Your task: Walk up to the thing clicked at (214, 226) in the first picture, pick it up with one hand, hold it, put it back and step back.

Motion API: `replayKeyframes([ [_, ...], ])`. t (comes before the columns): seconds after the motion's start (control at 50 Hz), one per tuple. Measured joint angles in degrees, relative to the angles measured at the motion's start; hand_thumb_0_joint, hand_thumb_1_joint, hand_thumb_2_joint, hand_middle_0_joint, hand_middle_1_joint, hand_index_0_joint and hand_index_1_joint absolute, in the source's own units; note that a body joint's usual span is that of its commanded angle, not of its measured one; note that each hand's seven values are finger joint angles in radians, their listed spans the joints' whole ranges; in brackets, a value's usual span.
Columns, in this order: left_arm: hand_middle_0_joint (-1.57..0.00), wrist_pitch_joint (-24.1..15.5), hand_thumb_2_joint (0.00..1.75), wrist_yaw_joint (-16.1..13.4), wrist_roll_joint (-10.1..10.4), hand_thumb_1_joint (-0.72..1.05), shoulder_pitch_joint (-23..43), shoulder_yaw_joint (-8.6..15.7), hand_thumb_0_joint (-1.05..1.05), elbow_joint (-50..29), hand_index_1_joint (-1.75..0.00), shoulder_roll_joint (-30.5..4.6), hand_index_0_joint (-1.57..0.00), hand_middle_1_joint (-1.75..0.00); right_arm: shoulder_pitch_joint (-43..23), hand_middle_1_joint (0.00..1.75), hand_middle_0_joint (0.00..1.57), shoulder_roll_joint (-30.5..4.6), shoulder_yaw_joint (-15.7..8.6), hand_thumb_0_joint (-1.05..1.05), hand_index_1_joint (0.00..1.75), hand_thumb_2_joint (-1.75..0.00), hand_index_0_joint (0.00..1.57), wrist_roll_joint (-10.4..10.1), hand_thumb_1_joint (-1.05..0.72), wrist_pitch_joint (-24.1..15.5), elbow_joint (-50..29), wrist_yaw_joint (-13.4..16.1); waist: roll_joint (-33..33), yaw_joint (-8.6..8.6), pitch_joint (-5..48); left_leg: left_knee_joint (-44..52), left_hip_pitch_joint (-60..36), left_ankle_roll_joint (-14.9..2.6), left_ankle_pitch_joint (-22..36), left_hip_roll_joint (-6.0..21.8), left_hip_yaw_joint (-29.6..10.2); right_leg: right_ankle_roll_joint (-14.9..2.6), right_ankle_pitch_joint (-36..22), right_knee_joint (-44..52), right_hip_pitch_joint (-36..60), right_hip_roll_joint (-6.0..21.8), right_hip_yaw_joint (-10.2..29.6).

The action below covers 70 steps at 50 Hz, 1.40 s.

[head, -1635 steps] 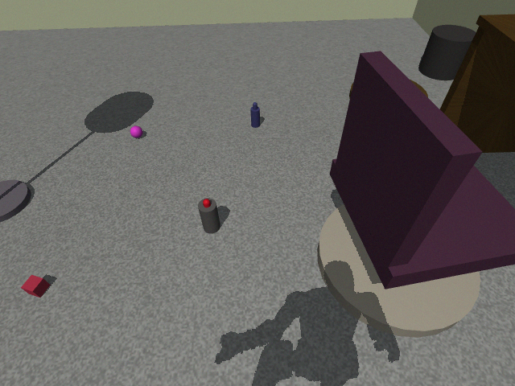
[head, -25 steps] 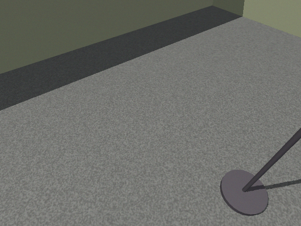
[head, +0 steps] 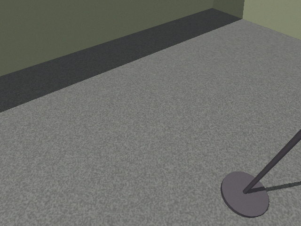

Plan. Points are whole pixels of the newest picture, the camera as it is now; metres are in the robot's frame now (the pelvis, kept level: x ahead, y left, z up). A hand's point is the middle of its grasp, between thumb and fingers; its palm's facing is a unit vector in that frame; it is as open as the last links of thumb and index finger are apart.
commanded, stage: stand
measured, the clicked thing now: out of the picture -0.56 -1.04 -0.68
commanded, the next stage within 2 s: walk up in 0.74 s
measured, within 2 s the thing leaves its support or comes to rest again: neither
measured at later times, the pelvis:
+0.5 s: pelvis +0.00 +0.00 +0.00, yaw +0 degrees
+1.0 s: pelvis +0.05 +0.04 -0.02, yaw +1 degrees
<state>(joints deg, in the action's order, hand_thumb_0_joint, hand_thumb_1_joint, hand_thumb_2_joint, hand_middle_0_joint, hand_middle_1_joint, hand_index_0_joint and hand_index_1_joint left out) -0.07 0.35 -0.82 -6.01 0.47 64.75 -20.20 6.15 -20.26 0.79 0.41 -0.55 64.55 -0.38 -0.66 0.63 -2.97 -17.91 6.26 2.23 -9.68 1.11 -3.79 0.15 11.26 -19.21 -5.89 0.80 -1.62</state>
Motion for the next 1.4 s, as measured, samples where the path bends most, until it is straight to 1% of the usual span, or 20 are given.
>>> replayKeyframes([
  [0.74,-0.21,-0.24,0.9,-0.13,0.08,0.9,-0.43,-0.3,0.0,-0.5,-0.3,-0.11,-0.21,-0.3,0.75,0.3,0.2,-0.02,0.06,0.01,0.3,-0.9,0.2,-0.01,-0.91,0.16,-0.37,-0.03,0.29,-0.14,-0.18,-0.51,0.21,-0.19,-0.56,-0.07,0.22,0.19,0.22,0.02,-0.04,0.07,0.21],
  [0.76,-0.21,-0.2,0.9,0.31,-0.16,0.9,-0.74,0.24,0.0,-1.03,-0.3,-0.1,-0.21,-0.3,1.03,0.3,0.2,0.01,-0.46,0.01,0.3,-0.9,0.2,0.25,-0.91,0.15,-0.86,-0.42,0.29,-0.16,-0.07,-1.73,0.7,-0.91,-2.31,-0.12,0.27,-0.08,1.6,-0.83,-0.35,0.07,0.19],
  [0.8,-0.21,-0.61,0.9,1.36,-0.8,0.9,-2.23,1.47,0.0,-2.46,-0.3,-0.24,-0.21,-0.3,2.52,0.3,0.2,-0.26,-1.61,0.01,0.3,-0.9,0.2,0.96,-0.91,-0.15,-2.18,-1.41,0.16,0.02,0.88,-6.5,2.42,-2.83,-9.6,-0.2,0.27,-1.11,7.11,-3.91,-1.33,-0.09,0.2],
  [0.82,-0.21,-0.87,0.9,1.74,-1.02,0.9,-3.07,2.01,0.0,-3.26,-0.3,-0.38,-0.21,-0.3,3.33,0.3,0.2,-0.58,-2.1,0.01,0.3,-0.9,0.2,1.21,-0.91,-0.15,-2.79,-1.77,0.06,0.08,1.43,-9.45,3.73,-3.52,-12.13,-0.17,0.62,-1.59,8.27,-4.68,-1.57,-0.13,0.06],
  [0.86,-0.21,-1.6,0.9,2.14,-1.5,0.9,-4.44,2.95,0.0,-5.0,-0.3,-0.91,-0.21,-0.3,4.47,0.3,0.2,-1.3,-3.01,0.01,0.3,-0.9,0.2,1.66,-0.91,-0.21,-3.62,-2.18,0.39,0.54,1.48,-16.91,7.31,-3.74,-14.09,-0.14,2.66,-2.29,4.69,-4.18,-1.12,0.38,-0.3],
  [0.9,-0.21,-2.11,0.9,2.28,-1.72,0.9,-5.87,3.58,0.0,-6.22,-0.3,-1.26,-0.21,-0.3,5.11,0.3,0.2,-2.42,-3.84,0.01,0.3,-0.9,0.2,1.95,-0.91,-0.38,-4.12,-2.59,-0.04,1.35,0.87,-21.03,10.1,-3.79,-15.38,0.57,3.52,-1.83,4.35,-3.9,-0.04,0.49,-0.56],
  [0.92,-0.21,-2.07,0.9,2.4,-1.88,0.9,-6.73,3.74,0.0,-6.63,-0.3,-1.57,-0.21,-0.3,5.38,0.3,0.2,-2.89,-4.25,0.01,0.3,-0.9,0.2,1.97,-0.91,-0.52,-4.45,-2.85,-0.22,1.69,0.67,-20.81,10.81,-3.88,-15.82,1.03,3.7,-1.5,5.03,-3.86,0.57,0.52,-0.61],
  [0.96,-0.21,-1.47,0.9,2.73,-2.0,0.9,-8.39,3.94,0.0,-7.08,-0.3,-2.74,-0.21,-0.3,5.94,0.3,0.2,-3.37,-5.08,0.01,0.3,-0.9,0.2,2.01,-0.91,-1.21,-5.41,-3.27,0.08,1.9,0.33,-16.9,10.83,-3.85,-13.54,1.78,4.32,-0.73,6.84,-5.02,1.36,0.95,-0.63],
  [0.98,-0.21,-0.96,0.9,2.85,-1.92,0.9,-9.15,4.02,0.0,-7.21,-0.3,-3.45,-0.21,-0.3,6.24,0.3,0.2,-3.46,-5.53,0.01,0.3,-0.9,0.2,2.1,-0.91,-1.81,-6.02,-3.34,0.64,1.82,0.11,-14.66,10.09,-3.34,-9.26,1.69,4.88,-0.59,8.55,-7.2,1.11,1.5,-0.42],
  [1.0,-0.21,-0.41,0.9,2.86,-1.83,0.9,-9.99,4.12,0.0,-7.34,-0.3,-4.23,-0.21,-0.3,6.43,0.3,0.2,-3.33,-6.01,0.01,0.3,-0.9,0.2,2.3,-0.91,-2.47,-6.72,-3.25,1.88,1.84,-0.16,-13.99,9.34,-2.96,-4.6,0.93,5.95,-1.71,11.21,-11.37,-0.15,2.56,0.44],
  [1.02,-0.21,0.18,0.9,2.63,-1.64,0.9,-10.64,4.2,0.0,-7.15,-0.3,-4.68,-0.21,-0.3,6.68,0.3,0.2,-3.16,-6.38,0.01,0.3,-0.9,0.2,2.66,-0.91,-3.15,-7.53,-3.02,2.78,1.55,-0.16,-14.86,9.23,-2.77,-4.38,0.36,6.8,-2.28,14.54,-18.17,-2.77,2.38,2.63],
  [1.04,-0.21,0.73,0.9,2.4,-1.53,0.9,-10.94,4.16,0.0,-6.71,-0.3,-4.87,-0.21,-0.3,7.1,0.3,0.2,-2.94,-6.55,0.01,0.3,-0.9,0.2,2.53,-0.91,-3.6,-8.25,-2.85,3.13,0.89,-0.09,-15.31,8.86,-2.87,-5.47,0.12,7.07,-2.64,16.36,-25.22,-5.63,1.07,4.74],
  [1.08,-0.2,1.02,0.9,2.26,-0.97,0.9,-11.14,3.7,0.01,-6.42,-0.3,-5.37,-0.21,-0.3,8.27,0.3,0.2,-2.33,-6.24,0.01,0.3,-0.9,0.2,1.87,-0.91,-3.83,-9.2,-2.6,3.92,-0.02,-0.13,-13.52,6.65,-3.37,-6.5,-0.27,7.45,-2.96,15.03,-35.18,-10.8,-0.81,6.68],
  [1.1,-0.2,0.74,0.9,2.32,-0.71,0.9,-11.15,3.55,0.01,-6.64,-0.3,-5.51,-0.21,-0.3,8.94,0.3,0.2,-2.1,-5.94,0.01,0.3,-0.9,0.2,1.67,-0.91,-3.77,-9.54,-2.49,4.24,-0.2,-0.3,-12.02,5.16,-3.49,-6.49,-0.4,7.67,-2.8,13.48,-37.41,-12.9,-0.95,6.61],
  [1.14,-0.2,-0.05,0.9,2.69,-0.53,0.9,-11.1,3.36,0.01,-7.35,-0.3,-5.65,-0.2,-0.3,10.27,0.3,0.2,-1.72,-5.4,0.01,0.3,-0.9,0.2,1.32,-0.91,-3.8,-10.02,-2.35,4.71,-0.38,-0.59,-8.78,2.11,-3.32,-6.06,-0.66,8.15,-1.98,10.27,-37.7,-16.33,-0.29,6.04],
  [1.2,-0.2,-0.42,0.9,3.41,-0.5,0.9,-10.49,3.18,0.01,-8.71,-0.3,-5.39,-0.2,-0.3,12.11,0.3,0.2,-1.46,-5.0,0.01,0.3,-0.9,0.2,1.1,-0.91,-3.98,-10.88,-2.34,4.56,-0.8,-1.31,-4.91,-2.12,-3.18,-6.04,-0.8,8.6,-0.51,7.21,-33.04,-19.69,1.05,5.36],
  [1.24,-0.2,-0.48,0.9,3.88,-0.57,0.9,-9.67,3.0,0.01,-9.75,-0.3,-5.0,-0.2,-0.3,13.06,0.3,0.2,-1.56,-4.84,0.01,0.3,-0.9,0.2,0.99,-0.9,-3.93,-11.51,-2.39,3.98,-1.07,-1.99,-3.55,-4.42,-3.03,-6.73,-0.65,8.84,-0.17,5.13,-28.09,-20.87,2.19,4.27],
  [1.32,-0.2,-0.63,0.9,4.68,-0.7,0.9,-7.68,2.93,0.01,-11.64,-0.3,-4.17,-0.21,-0.3,14.14,0.3,0.2,-2.08,-4.6,0.01,0.3,-0.9,0.21,0.85,-0.9,-3.39,-12.78,-2.51,2.58,-1.62,-2.94,-4.7,-7.44,-1.87,-10.51,-0.08,9.48,-1.01,0.01,-18.4,-20.39,3.61,1.66],
  [1.38,-0.2,-1.1,0.9,4.71,-0.72,0.9,-6.51,3.08,0.01,-12.75,-0.3,-3.79,-0.21,-0.3,15.11,0.3,0.2,-2.49,-4.56,0.01,0.3,-0.9,0.21,0.66,-0.9,-2.78,-13.81,-2.25,1.24,-2.31,-2.44,-9.74,-7.99,-0.82,-15.89,1.02,9.28,-2.05,-1.35,-14.37,-17.24,2.7,-0.21],
  [1.4,-0.2,-1.62,0.9,4.46,-0.72,0.9,-5.85,3.33,0.01,-13.16,-0.3,-3.38,-0.21,-0.3,15.19,0.3,0.2,-2.77,-4.55,0.01,0.3,-0.9,0.21,0.56,-0.9,-2.58,-13.97,-2.07,-0.02,-2.31,-2.73,-14.16,-7.05,-1.29,-18.2,2.31,8.81,-1.96,-3.27,-14.95,-16.61,1.75,-0.92],
])
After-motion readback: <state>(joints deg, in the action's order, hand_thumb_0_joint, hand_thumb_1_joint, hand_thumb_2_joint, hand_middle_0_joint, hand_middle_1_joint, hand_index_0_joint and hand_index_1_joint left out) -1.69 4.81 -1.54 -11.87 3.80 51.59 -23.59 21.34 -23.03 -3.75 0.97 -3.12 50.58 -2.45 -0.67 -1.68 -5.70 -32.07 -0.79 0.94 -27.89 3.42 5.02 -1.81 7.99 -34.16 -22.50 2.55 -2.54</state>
